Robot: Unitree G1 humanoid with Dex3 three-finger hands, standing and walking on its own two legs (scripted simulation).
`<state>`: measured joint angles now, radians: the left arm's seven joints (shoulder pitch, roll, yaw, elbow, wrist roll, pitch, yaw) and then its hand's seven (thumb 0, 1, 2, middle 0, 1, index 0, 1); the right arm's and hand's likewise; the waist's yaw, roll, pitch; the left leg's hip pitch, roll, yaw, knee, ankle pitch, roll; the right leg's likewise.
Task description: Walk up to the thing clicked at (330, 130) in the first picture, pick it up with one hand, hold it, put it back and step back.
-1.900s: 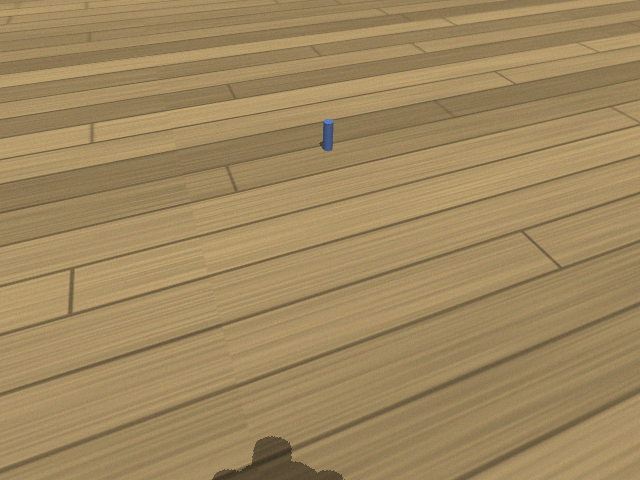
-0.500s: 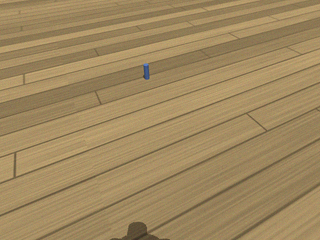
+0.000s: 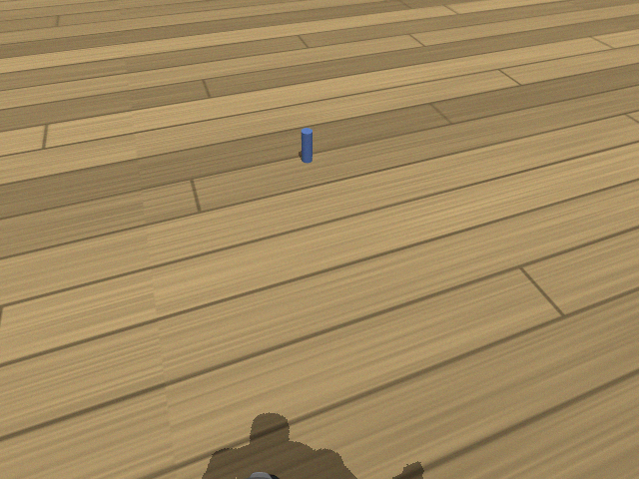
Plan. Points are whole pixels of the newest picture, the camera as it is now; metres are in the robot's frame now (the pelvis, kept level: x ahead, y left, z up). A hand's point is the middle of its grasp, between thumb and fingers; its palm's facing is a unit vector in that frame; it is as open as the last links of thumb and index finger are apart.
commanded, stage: walk up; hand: left
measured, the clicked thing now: (307, 145) +1.71 +0.18 -0.68
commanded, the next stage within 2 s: none
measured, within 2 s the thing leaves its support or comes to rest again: neither
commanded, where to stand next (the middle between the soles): +1.35 -0.01 m, yaw -4 degrees
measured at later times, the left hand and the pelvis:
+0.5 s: hand (213, 290) +0.46 +0.24 -0.12, palm faces -0.07 -0.90 -0.43, open 7.4 cm; pelvis +0.33 -0.04 -0.02, yaw -2 degrees
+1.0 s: hand (214, 244) +0.60 +0.27 -0.16, palm faces -0.04 -0.93 -0.37, open 7.4 cm; pelvis +0.59 -0.01 -0.01, yaw -2 degrees
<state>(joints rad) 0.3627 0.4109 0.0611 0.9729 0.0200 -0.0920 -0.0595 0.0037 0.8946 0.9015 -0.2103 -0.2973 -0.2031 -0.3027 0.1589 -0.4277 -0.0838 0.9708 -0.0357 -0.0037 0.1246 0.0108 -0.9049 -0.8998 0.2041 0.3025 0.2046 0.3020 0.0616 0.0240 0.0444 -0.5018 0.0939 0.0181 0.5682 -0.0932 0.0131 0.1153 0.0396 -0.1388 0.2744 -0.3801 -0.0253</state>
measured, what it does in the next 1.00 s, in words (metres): walks ahead: left foot, then right foot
